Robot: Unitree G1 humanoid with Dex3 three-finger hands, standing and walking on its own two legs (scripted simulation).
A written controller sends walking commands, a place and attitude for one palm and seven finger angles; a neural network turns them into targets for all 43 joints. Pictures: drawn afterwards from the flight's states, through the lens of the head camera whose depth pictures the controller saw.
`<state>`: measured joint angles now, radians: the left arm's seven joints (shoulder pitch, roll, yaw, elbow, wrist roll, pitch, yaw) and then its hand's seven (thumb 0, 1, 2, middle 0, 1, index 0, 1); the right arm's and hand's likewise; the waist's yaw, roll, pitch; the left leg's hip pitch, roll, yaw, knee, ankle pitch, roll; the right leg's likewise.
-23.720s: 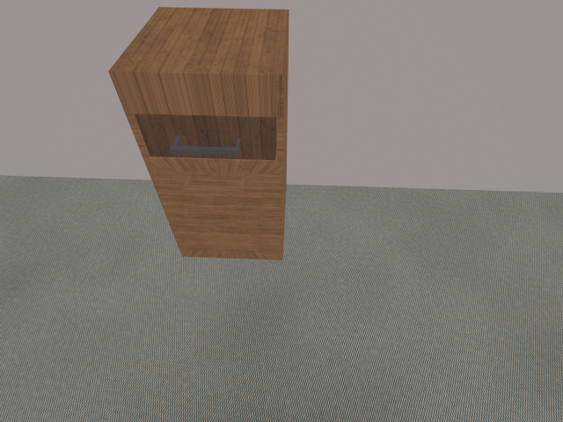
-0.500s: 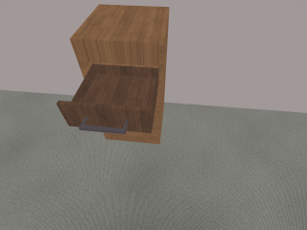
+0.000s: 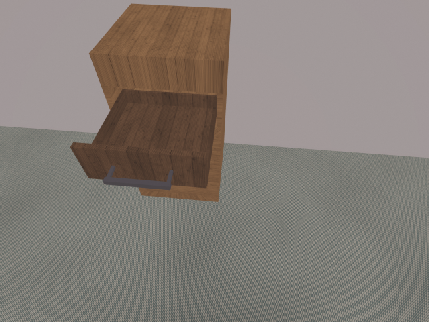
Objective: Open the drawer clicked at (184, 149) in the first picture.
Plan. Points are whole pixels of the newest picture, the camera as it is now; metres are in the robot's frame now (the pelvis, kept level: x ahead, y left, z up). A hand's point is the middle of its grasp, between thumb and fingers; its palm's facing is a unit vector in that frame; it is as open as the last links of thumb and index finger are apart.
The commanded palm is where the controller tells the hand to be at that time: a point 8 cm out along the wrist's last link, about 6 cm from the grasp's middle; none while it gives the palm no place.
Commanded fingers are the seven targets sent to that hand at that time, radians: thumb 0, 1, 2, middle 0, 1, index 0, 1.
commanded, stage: look to check the result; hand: left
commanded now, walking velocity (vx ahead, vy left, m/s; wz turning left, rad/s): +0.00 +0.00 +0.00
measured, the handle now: (139, 177) +0.51 +0.25 -0.14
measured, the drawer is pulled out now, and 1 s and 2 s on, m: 0.30 0.30 0.30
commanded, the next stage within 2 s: stand and wait in 0.30 s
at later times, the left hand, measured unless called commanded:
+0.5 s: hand out of the picture +0.00 +0.16 -0.18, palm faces +0.04 -0.98 -0.17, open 7.4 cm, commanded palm none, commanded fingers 0.00 0.90 0.90 -0.20 -0.30 -0.20 -0.30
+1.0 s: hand out of the picture +0.01 +0.17 -0.18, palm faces +0.03 -0.98 -0.18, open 7.4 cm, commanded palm none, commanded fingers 0.00 0.90 0.90 -0.20 -0.30 -0.20 -0.30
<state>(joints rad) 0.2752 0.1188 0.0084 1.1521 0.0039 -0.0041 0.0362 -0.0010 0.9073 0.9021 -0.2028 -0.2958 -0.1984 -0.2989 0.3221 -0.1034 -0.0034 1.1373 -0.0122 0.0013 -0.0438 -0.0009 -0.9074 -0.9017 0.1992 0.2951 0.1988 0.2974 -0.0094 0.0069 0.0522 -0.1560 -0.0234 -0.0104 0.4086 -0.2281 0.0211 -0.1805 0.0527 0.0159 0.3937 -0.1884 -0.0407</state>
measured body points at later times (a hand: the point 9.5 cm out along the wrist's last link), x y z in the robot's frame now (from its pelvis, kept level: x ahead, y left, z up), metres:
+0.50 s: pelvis +0.01 +0.00 +0.00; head +0.03 +0.00 +0.45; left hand +0.00 +0.22 -0.16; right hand -0.01 -0.20 -0.16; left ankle +0.00 +0.11 -0.74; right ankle +0.02 -0.09 -0.74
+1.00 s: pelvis +0.02 +0.01 +0.00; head +0.04 +0.00 +0.45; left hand +0.01 +0.22 -0.16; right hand +0.00 -0.20 -0.16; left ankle +0.00 +0.11 -0.74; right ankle +0.02 -0.09 -0.74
